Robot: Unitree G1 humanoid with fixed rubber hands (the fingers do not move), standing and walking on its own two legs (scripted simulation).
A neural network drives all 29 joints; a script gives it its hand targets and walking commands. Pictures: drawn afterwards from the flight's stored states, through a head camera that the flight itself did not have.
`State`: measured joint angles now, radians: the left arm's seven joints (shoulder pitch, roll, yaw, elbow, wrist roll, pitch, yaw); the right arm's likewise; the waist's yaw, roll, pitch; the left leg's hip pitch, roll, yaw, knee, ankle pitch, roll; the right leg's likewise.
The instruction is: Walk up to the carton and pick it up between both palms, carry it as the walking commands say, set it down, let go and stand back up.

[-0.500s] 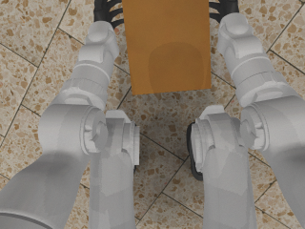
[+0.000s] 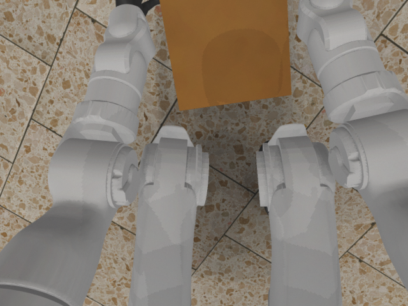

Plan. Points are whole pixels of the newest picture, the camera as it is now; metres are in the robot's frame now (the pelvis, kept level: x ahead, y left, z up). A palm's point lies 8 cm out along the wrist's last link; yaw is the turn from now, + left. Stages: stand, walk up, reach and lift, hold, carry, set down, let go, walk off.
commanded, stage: reach and lift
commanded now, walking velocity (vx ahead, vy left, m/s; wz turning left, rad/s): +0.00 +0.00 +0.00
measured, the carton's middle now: (222, 11) +0.52 +0.00 -0.25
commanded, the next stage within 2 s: none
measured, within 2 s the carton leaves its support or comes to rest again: leaves its support in 0.02 s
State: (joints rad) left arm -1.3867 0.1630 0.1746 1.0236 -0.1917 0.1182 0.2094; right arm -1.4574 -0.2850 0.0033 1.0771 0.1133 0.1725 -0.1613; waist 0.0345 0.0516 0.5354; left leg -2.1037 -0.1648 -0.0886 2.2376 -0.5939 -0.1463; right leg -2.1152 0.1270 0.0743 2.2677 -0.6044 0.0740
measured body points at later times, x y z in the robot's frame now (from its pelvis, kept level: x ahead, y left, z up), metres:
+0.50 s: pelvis -0.02 +0.01 +0.03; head +0.34 -0.01 +0.29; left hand +0.52 +0.14 -0.12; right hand +0.55 -0.12 -0.13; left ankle +0.13 +0.14 -0.33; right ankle +0.12 -0.12 -0.33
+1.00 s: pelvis -0.03 +0.00 +0.06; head +0.31 -0.01 +0.35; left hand +0.49 +0.13 -0.06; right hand +0.52 -0.12 -0.06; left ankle +0.13 +0.14 -0.33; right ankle +0.12 -0.12 -0.33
